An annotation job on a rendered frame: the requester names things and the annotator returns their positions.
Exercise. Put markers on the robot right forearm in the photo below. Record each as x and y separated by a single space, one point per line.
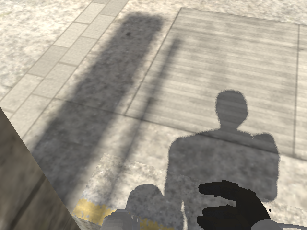
265 224

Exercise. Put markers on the right robot hand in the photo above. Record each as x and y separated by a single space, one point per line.
249 208

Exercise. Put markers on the robot left thigh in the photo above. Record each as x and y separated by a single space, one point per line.
121 221

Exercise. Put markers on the left robot shin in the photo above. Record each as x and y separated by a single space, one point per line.
120 210

